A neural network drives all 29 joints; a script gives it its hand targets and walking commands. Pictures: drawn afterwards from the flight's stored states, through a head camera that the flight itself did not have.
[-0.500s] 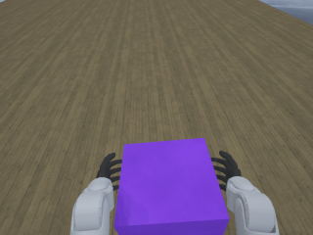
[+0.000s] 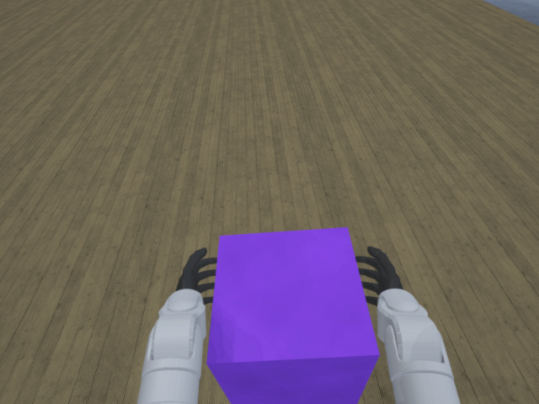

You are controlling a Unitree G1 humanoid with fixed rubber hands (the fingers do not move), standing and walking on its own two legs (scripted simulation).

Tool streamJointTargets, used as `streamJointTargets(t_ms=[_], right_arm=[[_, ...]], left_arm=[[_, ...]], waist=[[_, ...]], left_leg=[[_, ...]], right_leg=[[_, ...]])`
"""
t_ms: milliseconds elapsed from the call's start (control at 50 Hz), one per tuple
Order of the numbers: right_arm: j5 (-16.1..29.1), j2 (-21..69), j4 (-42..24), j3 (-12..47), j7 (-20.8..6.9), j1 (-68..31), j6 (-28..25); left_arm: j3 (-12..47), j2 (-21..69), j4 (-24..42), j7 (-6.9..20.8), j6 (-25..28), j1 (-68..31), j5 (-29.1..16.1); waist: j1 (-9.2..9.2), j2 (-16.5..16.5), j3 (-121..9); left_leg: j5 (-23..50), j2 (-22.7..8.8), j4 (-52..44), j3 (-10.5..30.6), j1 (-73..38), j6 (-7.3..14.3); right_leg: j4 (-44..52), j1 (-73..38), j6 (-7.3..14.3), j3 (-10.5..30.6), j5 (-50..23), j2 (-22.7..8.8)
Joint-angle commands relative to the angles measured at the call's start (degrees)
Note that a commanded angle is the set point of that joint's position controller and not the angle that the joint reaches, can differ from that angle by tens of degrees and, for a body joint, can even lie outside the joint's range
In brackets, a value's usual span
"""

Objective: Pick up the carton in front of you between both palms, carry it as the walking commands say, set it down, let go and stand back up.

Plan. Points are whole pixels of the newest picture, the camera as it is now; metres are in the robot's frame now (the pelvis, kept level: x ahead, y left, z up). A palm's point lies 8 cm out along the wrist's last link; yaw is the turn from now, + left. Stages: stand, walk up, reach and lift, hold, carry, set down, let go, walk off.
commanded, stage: carry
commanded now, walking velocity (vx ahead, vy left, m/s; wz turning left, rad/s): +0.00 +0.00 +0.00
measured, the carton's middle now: (289, 323) +0.29 +0.00 -0.06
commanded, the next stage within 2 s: hold in 1.00 s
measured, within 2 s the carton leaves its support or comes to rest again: neither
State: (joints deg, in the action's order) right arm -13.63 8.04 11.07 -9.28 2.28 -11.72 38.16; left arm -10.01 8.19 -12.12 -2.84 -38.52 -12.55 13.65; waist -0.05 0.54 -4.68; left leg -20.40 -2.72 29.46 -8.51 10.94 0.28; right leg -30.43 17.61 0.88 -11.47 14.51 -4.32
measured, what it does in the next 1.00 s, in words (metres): stands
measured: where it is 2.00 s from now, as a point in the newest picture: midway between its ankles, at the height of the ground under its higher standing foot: outside the picture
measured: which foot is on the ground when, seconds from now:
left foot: down 0.00-1.00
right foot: down 0.00-1.00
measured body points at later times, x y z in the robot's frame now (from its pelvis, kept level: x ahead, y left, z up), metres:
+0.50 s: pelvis -0.02 +0.00 +0.00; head -0.04 +0.00 +0.45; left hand +0.28 +0.16 +0.03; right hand +0.28 -0.15 +0.03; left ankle -0.05 +0.10 -0.73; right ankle +0.02 -0.11 -0.73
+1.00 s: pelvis -0.03 +0.01 +0.00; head -0.05 +0.01 +0.45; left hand +0.27 +0.16 +0.03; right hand +0.27 -0.14 +0.03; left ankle -0.05 +0.10 -0.73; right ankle +0.02 -0.11 -0.73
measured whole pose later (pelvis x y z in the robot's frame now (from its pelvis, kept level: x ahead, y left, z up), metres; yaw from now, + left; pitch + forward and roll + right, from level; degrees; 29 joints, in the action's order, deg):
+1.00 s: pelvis -0.03 +0.01 +0.00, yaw +0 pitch +2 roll +0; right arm -13.7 8.0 8.8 -8.6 2.3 -11.3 42.3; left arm -9.4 8.1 -9.6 -2.5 -41.9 -12.2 13.7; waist 0.0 0.3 -5.3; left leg -18.4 -2.1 30.2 -9.0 13.6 1.5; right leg -29.2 19.5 0.4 -10.9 11.2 -5.1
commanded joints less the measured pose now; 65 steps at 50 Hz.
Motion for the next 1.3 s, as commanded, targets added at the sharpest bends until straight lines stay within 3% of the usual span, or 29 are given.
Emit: streamJointTargets(t_ms=[0,80,260,980,1000,1020,1040,1080,1100,1140,1280], right_arm=[[15.3,53.1,-5.6,34.0,-14.0,-25.0,-0.7],[14.3,51.7,-5.6,32.3,-13.8,-22.8,1.6],[15.0,52.4,-6.5,32.7,-13.9,-25.0,1.6],[15.2,52.5,-6.4,32.6,-14.2,-25.5,1.7],[15.2,53.4,-7.5,31.3,-14.4,-19.6,2.0],[14.4,50.7,-10.0,31.3,-13.8,-20.1,1.1],[14.2,50.9,-10.4,31.9,-14.0,-22.1,1.2],[14.2,50.9,-9.3,31.7,-13.7,-22.4,0.9],[14.1,49.8,-10.0,31.6,-14.0,-23.6,0.8],[14.4,50.8,-8.9,32.1,-14.1,-25.0,0.7],[11.8,52.8,-2.5,27.9,-14.5,-25.9,1.0]], left_arm=[[34.3,52.4,6.1,15.0,1.1,-24.8,-15.5],[32.8,51.1,5.9,14.8,-1.1,-22.3,-14.7],[33.3,51.9,6.7,15.0,-1.2,-24.5,-15.4],[32.8,52.5,5.5,15.3,-1.4,-23.7,-15.1],[30.5,53.7,4.4,15.6,-1.2,-18.9,-14.3],[30.4,51.3,5.1,14.9,-0.3,-18.4,-13.3],[29.8,51.5,6.2,14.8,0.0,-18.8,-12.0],[29.2,51.7,5.0,14.5,0.3,-20.1,-12.5],[28.0,51.1,3.7,14.2,0.4,-18.8,-11.4],[28.5,51.5,3.0,14.4,0.6,-21.4,-11.8],[28.2,52.9,-0.3,16.6,0.1,-26.8,-12.7]], waist=[[0.01,-0.4,-15.2],[0.05,-0.4,-14.7],[0.12,-0.4,-13.4],[0.07,-0.3,-14.0],[-0.76,3.4,-9.0],[-0.57,2.6,-12.2],[0.44,1.6,-10.9],[0.27,1.4,-10.8],[0.77,2.4,-10.4],[0.85,1.2,-9.4],[-1.21,0.9,-5.2]], left_leg=[[20.1,-6.4,-3.5,5.1,-1.0,0.5],[19.5,-6.4,-3.5,5.2,-0.4,0.6],[15.4,-6.3,-4.7,5.4,1.0,0.9],[15.0,-6.3,-4.8,5.8,2.2,1.5],[33.3,5.8,-8.3,15.1,-0.4,1.4],[34.1,4.6,-8.1,16.0,-4.0,1.2],[33.8,5.4,-8.2,15.4,-5.3,0.9],[33.8,5.8,-9.1,15.6,-4.5,0.5],[30.2,6.0,-10.3,15.4,-7.6,0.8],[29.0,6.1,-10.3,15.1,-7.7,0.3],[15.2,5.9,-12.1,14.7,-2.7,0.3]], right_leg=[[2.0,-9.8,0.4,6.3,-19.7,-5.9],[2.2,-9.1,0.3,6.2,-19.5,-6.0],[3.4,-8.2,0.3,6.7,-15.7,-5.9],[3.6,-7.3,-0.2,6.6,-13.9,-5.9],[5.2,-21.2,1.5,14.5,-25.1,9.3],[6.7,-23.0,2.0,16.4,-23.4,8.7],[6.7,-21.2,1.0,16.4,-25.8,9.0],[6.8,-23.6,0.3,16.5,-27.4,9.1],[7.3,-21.5,-0.1,16.2,-24.4,9.5],[8.0,-20.6,-0.4,15.8,-21.6,10.0],[9.6,-21.0,0.2,15.3,-11.2,9.7]])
